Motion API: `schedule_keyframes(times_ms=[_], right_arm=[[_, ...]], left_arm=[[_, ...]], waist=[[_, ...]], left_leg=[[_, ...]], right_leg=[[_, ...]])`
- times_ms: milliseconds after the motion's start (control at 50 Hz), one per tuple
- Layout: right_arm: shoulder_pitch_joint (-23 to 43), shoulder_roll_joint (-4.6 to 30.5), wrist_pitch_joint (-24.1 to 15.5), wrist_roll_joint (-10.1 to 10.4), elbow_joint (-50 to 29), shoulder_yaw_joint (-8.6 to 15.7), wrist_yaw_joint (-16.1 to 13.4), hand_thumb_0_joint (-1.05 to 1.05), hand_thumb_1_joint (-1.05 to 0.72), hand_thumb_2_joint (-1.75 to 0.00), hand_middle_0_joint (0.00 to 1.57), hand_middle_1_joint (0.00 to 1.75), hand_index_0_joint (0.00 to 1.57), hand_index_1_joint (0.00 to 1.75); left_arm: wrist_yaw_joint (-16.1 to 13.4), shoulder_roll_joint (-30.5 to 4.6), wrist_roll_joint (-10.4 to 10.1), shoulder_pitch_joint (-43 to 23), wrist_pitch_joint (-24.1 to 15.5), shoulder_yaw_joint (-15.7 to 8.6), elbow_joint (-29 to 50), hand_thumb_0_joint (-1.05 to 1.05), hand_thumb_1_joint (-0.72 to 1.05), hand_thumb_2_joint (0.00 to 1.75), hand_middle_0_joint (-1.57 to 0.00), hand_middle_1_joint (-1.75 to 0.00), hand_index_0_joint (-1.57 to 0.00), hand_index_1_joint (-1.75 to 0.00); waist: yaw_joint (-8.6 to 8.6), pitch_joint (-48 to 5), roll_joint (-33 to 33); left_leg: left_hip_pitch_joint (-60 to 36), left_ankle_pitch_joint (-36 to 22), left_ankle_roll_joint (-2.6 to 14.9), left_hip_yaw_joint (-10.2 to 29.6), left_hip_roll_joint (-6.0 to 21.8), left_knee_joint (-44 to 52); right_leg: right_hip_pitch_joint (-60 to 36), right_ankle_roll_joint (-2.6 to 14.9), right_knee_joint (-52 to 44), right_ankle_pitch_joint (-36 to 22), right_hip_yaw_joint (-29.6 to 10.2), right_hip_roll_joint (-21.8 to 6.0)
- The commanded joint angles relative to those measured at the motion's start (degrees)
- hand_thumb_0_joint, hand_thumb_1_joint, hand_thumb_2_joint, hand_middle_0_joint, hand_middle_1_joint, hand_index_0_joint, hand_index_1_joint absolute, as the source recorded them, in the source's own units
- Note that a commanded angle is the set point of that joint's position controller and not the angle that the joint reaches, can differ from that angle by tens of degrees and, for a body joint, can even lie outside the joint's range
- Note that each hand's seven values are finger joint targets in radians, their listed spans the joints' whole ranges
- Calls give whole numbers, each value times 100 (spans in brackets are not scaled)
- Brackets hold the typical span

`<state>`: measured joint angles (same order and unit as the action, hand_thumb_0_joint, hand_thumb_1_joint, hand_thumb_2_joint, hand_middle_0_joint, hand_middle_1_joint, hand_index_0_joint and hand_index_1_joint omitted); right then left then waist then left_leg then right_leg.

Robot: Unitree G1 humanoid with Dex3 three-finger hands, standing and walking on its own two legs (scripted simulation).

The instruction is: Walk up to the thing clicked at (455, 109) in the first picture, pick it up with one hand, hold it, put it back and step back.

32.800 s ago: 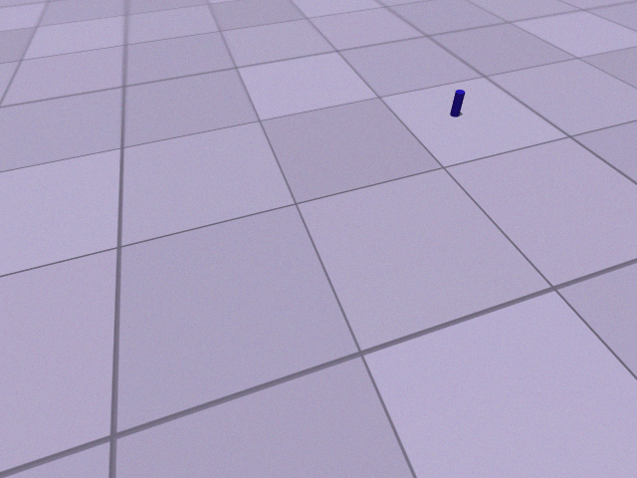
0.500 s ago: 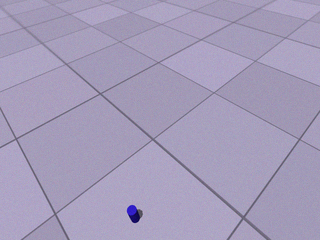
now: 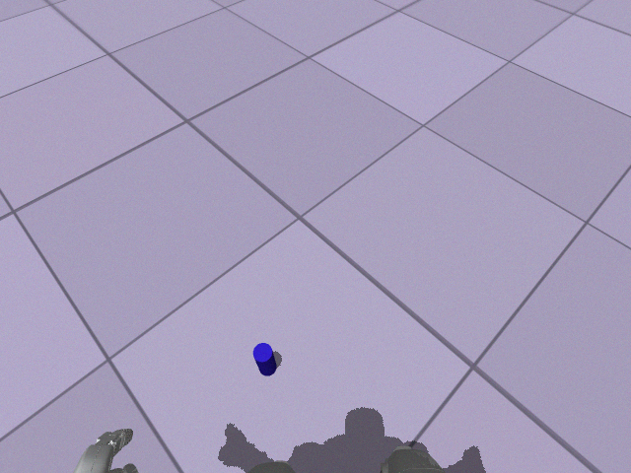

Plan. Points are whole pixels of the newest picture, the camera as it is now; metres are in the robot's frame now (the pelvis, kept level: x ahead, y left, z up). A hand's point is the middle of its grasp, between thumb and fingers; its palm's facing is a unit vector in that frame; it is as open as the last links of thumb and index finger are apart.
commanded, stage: step back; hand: left
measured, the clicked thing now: (265, 360) +0.45 +0.17 -0.68
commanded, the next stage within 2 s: none
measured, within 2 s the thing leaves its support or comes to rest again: neither
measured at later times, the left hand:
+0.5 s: hand out of the picture +0.00 +0.27 -0.14, palm faces -0.09 -0.91 -0.40, open 7.3 cm
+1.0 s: hand out of the picture -0.11 +0.27 -0.14, palm faces +0.00 -0.95 -0.32, open 7.4 cm
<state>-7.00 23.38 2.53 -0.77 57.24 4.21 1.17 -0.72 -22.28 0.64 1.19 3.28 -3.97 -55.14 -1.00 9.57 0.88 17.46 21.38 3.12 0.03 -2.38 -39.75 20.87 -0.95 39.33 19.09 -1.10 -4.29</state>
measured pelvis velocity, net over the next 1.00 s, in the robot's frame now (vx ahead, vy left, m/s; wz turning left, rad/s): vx -0.25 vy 0.02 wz -0.01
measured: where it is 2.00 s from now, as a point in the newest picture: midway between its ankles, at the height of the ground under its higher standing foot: outside the picture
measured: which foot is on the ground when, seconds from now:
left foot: down 0.00-0.52, up 0.54-0.82, down 0.84-1.00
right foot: up 0.00-0.46, down 0.48-0.86, up 0.88-1.00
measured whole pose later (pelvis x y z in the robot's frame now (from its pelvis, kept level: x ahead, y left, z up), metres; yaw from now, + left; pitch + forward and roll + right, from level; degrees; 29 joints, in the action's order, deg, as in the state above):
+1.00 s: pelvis -0.25 +0.02 +0.01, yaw -1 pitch -2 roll -2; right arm -11.0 19.8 1.1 -2.4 50.2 2.0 -0.7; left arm -0.5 -21.4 0.3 6.3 4.9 -4.6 -45.5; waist -0.5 9.3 2.0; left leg 15.5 16.5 1.7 2.9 -0.2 -34.2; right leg 26.9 1.0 65.8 29.2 -7.6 5.7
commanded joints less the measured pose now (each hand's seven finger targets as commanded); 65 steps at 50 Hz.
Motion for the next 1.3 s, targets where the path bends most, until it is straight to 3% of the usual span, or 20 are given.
schedule_keyframes(times_ms=[0, 80, 300, 400, 460, 500, 520, 600, 720, 780, 820, 860, 880, 940, 1100, 1200, 1220, 1240, 1260, 1280], right_arm=[[-301, 1736, -220, -108, -482, 356, -175, 0, -90, -90, 20, 30, 20, 30], [336, 1161, -248, -122, -737, 246, -303, 0, -90, -90, 20, 30, 20, 30], [-199, 1252, -227, -98, -983, 346, -345, 0, -90, -90, 20, 30, 20, 30], [112, 1298, -194, -70, -1079, 327, -286, 0, -90, -90, 20, 30, 20, 30], [360, 1119, -136, 22, -1101, 252, -239, 0, -90, -90, 20, 30, 20, 30], [451, 922, -111, 32, -1146, 236, -259, 0, -90, -90, 20, 30, 20, 30], [232, 1058, -91, -3, -1043, 288, -271, 0, -90, -90, 20, 30, 20, 30], [-379, 815, -132, 79, -812, 136, -249, 0, -90, -90, 20, 30, 20, 30], [-375, 809, -253, 45, -1107, 64, -331, 0, -90, -90, 20, 30, 20, 30], [-728, 746, -315, -16, -988, 108, -320, 0, -90, -90, 20, 30, 20, 30], [-802, 1086, -333, -116, -959, 248, -319, 0, -90, -90, 20, 30, 20, 30], [-475, 2031, -302, -131, -1152, 421, -273, 0, -90, -90, 20, 30, 20, 30], [-259, 2023, -347, -150, -1193, 448, -330, 0, -90, -90, 20, 30, 20, 30], [135, 1301, -345, -157, -1294, 213, -372, 0, -90, -90, 20, 30, 20, 30], [-426, 1281, -260, -112, -1354, 269, -354, 0, -90, -90, 20, 30, 20, 30], [189, 1449, -102, -47, -1535, 306, -289, 0, -90, -90, 20, 30, 20, 30], [210, 1267, -78, -1, -1549, 248, -277, 0, -90, -90, 20, 30, 20, 30], [216, 982, -78, 26, -1657, 175, -283, 0, -90, -90, 20, 30, 20, 30], [336, 976, -66, 28, -1692, 226, -380, 0, -90, -90, 20, 30, 20, 30], [175, 1224, -54, 16, -1561, 318, -393, 0, -90, -90, 20, 30, 20, 30]], left_arm=[[-188, -826, -22, 149, -6, -170, 580, 0, 90, 90, -20, -30, -20, -30], [-182, -974, -96, 565, 26, -195, 455, 0, 90, 90, -20, -30, -20, -30], [-84, -982, 38, 673, -59, -288, 715, 0, 90, 90, -20, -30, -20, -30], [34, -953, 63, 1276, -109, -347, 614, 0, 90, 90, -20, -30, -20, -30], [37, -1079, 157, 1748, -151, -424, 503, 0, 90, 90, -20, -30, -20, -30], [58, -1848, 186, 928, -158, -560, 944, 0, 90, 90, -20, -30, -20, -30], [20, -1805, 218, 468, -193, -549, 1175, 0, 90, 90, -20, -30, -20, -30], [-51, -1107, 160, 80, -237, -431, 1315, 0, 90, 90, -20, -30, -20, -30], [-112, -1118, 180, 771, -171, -438, 1447, 0, 90, 90, -20, -30, -20, -30], [-65, -1162, 79, 806, -67, -384, 1467, 0, 90, 90, -20, -30, -20, -30], [-22, -1020, 25, 790, 20, -309, 1588, 0, 90, 90, -20, -30, -20, -30], [-75, -1004, -1, 348, 22, -390, 1705, 0, 90, 90, -20, -30, -20, -30], [-109, -1128, 48, 162, 24, -424, 1691, 0, 90, 90, -20, -30, -20, -30], [-49, -973, -62, 719, 17, -406, 1423, 0, 90, 90, -20, -30, -20, -30], [-25, -883, 26, 779, -109, -357, 1384, 0, 90, 90, -20, -30, -20, -30], [40, -940, 98, 1750, -164, -396, 843, 0, 90, 90, -20, -30, -20, -30], [52, -1127, 159, 1796, -180, -466, 818, 0, 90, 90, -20, -30, -20, -30], [62, -1567, 231, 1682, -195, -565, 929, 0, 90, 90, -20, -30, -20, -30], [76, -2194, 220, 1067, -148, -677, 1192, 0, 90, 90, -20, -30, -20, -30], [30, -2189, 211, 477, -172, -661, 1403, 0, 90, 90, -20, -30, -20, -30]], waist=[[-87, -1208, -977], [310, -1375, -881], [-131, -1288, -696], [86, -1535, -637], [320, -1319, -31], [387, -521, 1729], [203, -213, 1480], [-124, -546, 643], [313, -1297, 1013], [222, -1564, 895], [180, -1520, 297], [-107, -1177, -1431], [-140, -938, -1403], [274, -931, -776], [-135, -1253, -1033], [317, -1649, -1174], [331, -1554, -757], [328, -1253, 612], [489, -924, 1644], [291, -490, 1661]], left_leg=[[-953, -4584, 418, 2599, 2044, 1729], [-1367, -3913, 187, 1280, 1337, 1463], [-1445, -3060, 1061, 1612, 1967, 1544], [-819, -1839, 733, 1294, 1740, 1557], [302, -868, 118, 874, 1213, 917], [826, 1191, -401, 150, -317, -1354], [481, 1189, -433, 675, -195, -2291], [833, 310, -349, 841, -633, -2722], [1087, 890, -427, 484, 107, -595], [194, -426, -318, 26, 56, 1381], [-850, -1980, -134, 744, 606, 1850], [-309, -3117, 1256, 2987, 2524, 2034], [191, -2983, 1541, 3359, 2805, 2116], [-487, -3922, 947, 1367, 1680, 1452], [-1462, -3410, 1142, 1257, 1638, 1105], [-200, -1867, 585, 1048, 1407, 782], [463, -1131, 269, 955, 1132, 435], [1527, 276, -103, 622, 246, -517], [1184, 1375, -347, 541, -327, -1969], [744, 1278, -369, 901, -31, -2757]], right_leg=[[733, 312, 2095, 1743, -993, 994], [804, 292, 2546, 742, -1100, 920], [245, 30, 1341, 1084, -552, 625], [-689, 252, -136, 488, -164, 463], [-1256, 644, -1459, -122, -854, -9], [254, 1865, -2569, 299, -3052, -1734], [983, 1997, -2627, 81, -3185, -1937], [-139, 1050, -1854, -1973, -921, -576], [-2327, 1319, -1033, -3122, -1169, -1052], [-2298, 1025, -207, -3409, -706, -732], [-885, 578, 150, -1990, -535, -299], [357, 155, 1963, 1679, -392, 840], [254, 166, 2798, 1766, -988, 671], [716, 255, 3410, 1092, -1063, 983], [497, -130, 1200, 1052, -432, 695], [-1293, 259, -1293, -441, 81, 538], [-1491, 398, -1381, -360, -512, 262], [-1382, 811, -1796, 48, -2188, -758], [230, 1758, -2412, 466, -3144, -1853], [1215, 1889, -2648, 642, -3380, -2080]])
